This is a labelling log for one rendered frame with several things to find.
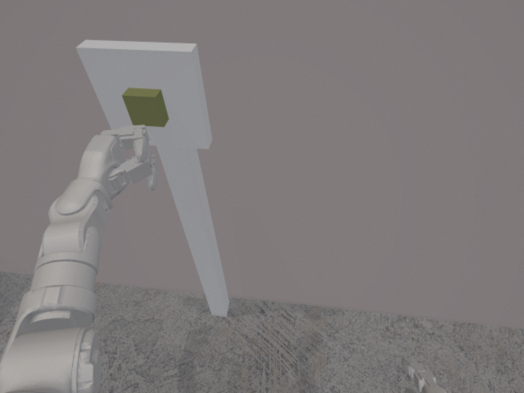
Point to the button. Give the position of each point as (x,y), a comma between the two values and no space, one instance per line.
(146,106)

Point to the robot left upper arm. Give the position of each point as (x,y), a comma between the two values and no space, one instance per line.
(66,360)

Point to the robot left hand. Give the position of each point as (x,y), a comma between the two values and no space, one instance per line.
(103,160)

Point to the robot left forearm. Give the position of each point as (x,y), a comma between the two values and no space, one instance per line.
(62,290)

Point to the panel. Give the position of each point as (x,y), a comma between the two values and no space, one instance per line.
(115,66)

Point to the robot right hand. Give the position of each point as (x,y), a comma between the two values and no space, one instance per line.
(423,378)

